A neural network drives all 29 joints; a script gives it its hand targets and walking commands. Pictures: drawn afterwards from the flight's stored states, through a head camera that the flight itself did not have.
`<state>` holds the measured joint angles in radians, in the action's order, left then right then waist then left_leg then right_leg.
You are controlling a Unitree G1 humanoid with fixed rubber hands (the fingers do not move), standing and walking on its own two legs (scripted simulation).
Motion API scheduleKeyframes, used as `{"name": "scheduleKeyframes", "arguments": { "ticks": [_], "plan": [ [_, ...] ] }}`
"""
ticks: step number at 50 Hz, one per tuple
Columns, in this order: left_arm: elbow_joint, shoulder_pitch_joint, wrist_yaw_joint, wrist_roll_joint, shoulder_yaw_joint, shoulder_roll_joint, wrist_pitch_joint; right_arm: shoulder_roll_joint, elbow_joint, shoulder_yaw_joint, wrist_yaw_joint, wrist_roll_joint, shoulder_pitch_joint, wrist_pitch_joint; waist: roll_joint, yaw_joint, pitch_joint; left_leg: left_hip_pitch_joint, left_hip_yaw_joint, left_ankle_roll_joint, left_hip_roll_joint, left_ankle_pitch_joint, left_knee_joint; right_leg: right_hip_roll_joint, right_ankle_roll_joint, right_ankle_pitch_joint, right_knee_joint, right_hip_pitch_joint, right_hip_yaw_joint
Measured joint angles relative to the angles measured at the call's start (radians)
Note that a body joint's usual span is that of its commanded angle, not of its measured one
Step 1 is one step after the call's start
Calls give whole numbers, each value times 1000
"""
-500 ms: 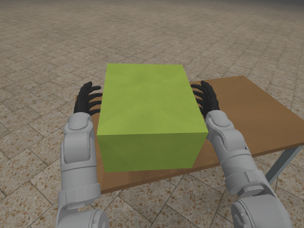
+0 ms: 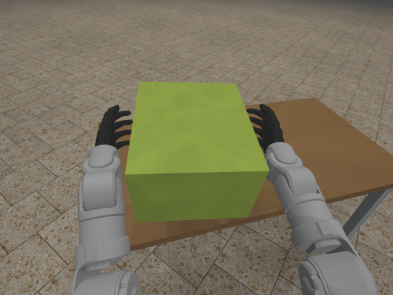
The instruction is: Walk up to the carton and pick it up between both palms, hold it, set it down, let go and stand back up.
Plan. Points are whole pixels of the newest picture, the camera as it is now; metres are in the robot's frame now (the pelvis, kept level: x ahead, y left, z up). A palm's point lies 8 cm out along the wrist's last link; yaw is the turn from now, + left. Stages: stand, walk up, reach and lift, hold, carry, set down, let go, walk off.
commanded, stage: hold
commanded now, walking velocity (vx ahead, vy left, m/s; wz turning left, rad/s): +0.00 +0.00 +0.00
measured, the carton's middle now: (190, 145) +0.40 +0.01 +0.14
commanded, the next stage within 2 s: none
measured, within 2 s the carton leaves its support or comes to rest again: neither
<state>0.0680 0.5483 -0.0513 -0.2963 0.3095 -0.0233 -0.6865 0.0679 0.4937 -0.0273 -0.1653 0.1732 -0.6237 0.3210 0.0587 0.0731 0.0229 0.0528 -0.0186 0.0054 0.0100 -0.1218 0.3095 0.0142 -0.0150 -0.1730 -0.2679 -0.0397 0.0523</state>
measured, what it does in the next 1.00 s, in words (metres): stands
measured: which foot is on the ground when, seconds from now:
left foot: down 0.00-1.00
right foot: down 0.00-1.00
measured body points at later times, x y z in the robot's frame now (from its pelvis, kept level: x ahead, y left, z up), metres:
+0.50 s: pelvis +0.01 -0.01 +0.00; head -0.03 +0.02 +0.45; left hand +0.37 +0.16 +0.19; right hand +0.38 -0.16 +0.18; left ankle +0.04 +0.11 -0.75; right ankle -0.01 -0.11 -0.75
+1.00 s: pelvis +0.00 -0.01 +0.00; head -0.04 +0.01 +0.45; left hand +0.37 +0.16 +0.19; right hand +0.37 -0.16 +0.18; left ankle +0.04 +0.11 -0.75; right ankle -0.01 -0.11 -0.75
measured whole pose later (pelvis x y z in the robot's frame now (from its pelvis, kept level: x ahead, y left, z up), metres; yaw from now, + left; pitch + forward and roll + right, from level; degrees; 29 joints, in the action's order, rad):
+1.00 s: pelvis +0.00 -0.01 +0.00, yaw +0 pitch -8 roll +0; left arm 0.03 0.54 -0.10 -0.31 0.32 -0.02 -0.70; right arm 0.06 0.44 -0.02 -0.18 0.17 -0.60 0.33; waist 0.05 0.08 0.04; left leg 0.03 -0.01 0.00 0.01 -0.12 0.30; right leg 0.02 -0.03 -0.18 -0.27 -0.06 0.07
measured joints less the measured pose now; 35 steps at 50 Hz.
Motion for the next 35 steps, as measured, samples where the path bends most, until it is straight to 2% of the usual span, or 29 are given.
{"name": "scheduleKeyframes", "arguments": {
  "ticks": [14,35],
  "plan": [
    [-18,6,-19,-12,2,-7,-5,-1,-25,-5,5,-10,9,-1,-8,3,16,-11,1,-2,0,0,-9,1,-3,-3,4,-8,2],
    [-74,-42,-41,-6,2,-2,-14,-4,-84,28,-26,14,48,7,-1,16,23,-27,13,-12,5,-11,-3,7,-11,-16,3,-30,15]
  ]
}}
